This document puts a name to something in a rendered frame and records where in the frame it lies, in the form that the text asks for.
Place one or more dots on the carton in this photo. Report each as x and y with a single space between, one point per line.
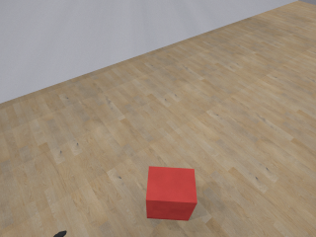
171 193

